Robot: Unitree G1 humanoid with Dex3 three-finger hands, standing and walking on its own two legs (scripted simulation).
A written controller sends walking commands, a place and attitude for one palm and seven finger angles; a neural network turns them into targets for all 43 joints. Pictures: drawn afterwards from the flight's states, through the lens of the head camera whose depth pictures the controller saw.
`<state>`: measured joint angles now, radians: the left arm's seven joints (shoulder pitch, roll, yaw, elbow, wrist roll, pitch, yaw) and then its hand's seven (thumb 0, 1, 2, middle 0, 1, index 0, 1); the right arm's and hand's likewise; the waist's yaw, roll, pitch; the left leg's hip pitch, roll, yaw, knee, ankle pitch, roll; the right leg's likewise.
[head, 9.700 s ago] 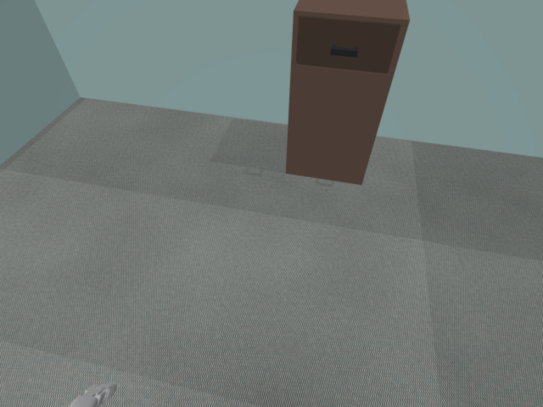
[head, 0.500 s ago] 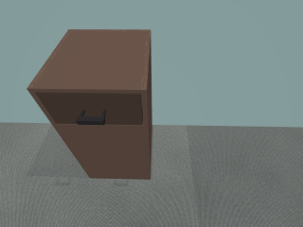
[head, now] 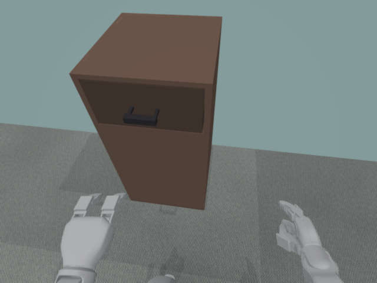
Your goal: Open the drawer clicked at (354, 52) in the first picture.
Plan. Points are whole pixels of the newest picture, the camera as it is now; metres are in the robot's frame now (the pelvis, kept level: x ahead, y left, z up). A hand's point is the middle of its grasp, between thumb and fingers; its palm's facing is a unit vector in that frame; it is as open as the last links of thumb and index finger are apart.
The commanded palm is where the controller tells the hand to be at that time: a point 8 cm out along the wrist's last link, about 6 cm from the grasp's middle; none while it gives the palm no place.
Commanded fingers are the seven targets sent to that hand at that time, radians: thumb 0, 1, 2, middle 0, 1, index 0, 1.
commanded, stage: raise the hand with hooked fingers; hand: left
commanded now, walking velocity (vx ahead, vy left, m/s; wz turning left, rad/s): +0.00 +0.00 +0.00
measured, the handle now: (142, 115) +0.55 +0.25 -0.01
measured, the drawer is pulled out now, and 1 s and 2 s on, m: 0.00 0.00 0.00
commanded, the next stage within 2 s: move the hooked fingers above the handle in 1.34 s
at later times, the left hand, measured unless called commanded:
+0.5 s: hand (103, 179) +0.28 +0.23 +0.07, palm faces +0.08 -0.10 -0.99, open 12.3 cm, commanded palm +0.26 +0.24 +0.12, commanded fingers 0.00 -0.36 0.36 -0.29 -1.11 -0.29 -1.11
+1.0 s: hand (96, 130) +0.35 +0.26 +0.14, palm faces +0.05 -0.06 -1.00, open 13.8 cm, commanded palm +0.32 +0.26 +0.18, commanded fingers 0.00 -0.50 0.30 -0.30 -1.20 -0.30 -1.20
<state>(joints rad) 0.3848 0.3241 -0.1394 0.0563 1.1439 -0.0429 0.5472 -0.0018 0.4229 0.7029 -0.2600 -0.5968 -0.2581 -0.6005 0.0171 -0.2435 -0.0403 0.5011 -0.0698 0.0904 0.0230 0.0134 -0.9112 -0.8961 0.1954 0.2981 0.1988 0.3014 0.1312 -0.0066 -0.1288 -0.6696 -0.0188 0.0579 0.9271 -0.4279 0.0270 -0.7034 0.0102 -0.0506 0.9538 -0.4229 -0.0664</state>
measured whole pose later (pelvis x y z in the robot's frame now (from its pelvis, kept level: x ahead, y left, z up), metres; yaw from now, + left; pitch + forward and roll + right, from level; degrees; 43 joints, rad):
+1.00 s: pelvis +0.04 +0.02 +0.05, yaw +0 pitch +2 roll +0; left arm -0.13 0.45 -0.09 0.10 0.95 0.09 0.09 0.00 -0.49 0.31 -0.32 -1.20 -0.32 -1.20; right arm 0.09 -0.24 0.02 0.61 0.01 0.15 -0.03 0.01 -0.91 -0.90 0.20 0.30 0.20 0.30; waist 0.09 0.08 -0.02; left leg -0.24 -0.04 0.04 0.48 -0.28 0.05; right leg -0.27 0.01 -0.05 0.50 -0.28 -0.03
